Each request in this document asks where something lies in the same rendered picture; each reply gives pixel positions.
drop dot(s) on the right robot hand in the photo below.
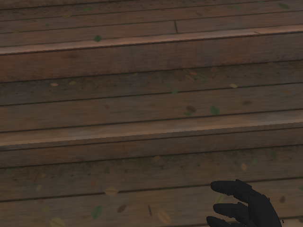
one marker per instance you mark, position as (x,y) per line
(259,212)

